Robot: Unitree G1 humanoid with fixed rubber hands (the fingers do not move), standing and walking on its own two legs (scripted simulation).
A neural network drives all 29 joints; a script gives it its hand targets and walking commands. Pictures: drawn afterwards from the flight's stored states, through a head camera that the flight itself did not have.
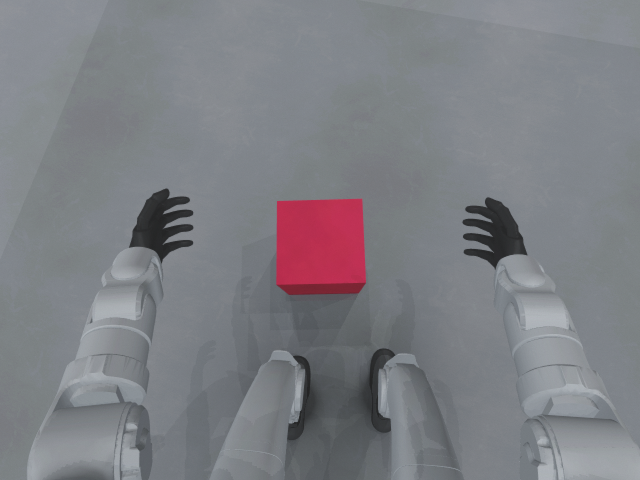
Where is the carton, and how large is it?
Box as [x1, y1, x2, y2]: [276, 199, 365, 294]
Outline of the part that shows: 361,199 277,201 277,285 289,294 352,293 358,292 365,283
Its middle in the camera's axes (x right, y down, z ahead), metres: +0.00 +0.02 +0.97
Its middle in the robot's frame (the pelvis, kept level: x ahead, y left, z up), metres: +0.47 +0.06 -0.56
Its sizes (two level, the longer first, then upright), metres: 0.195 0.192 0.247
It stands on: the floor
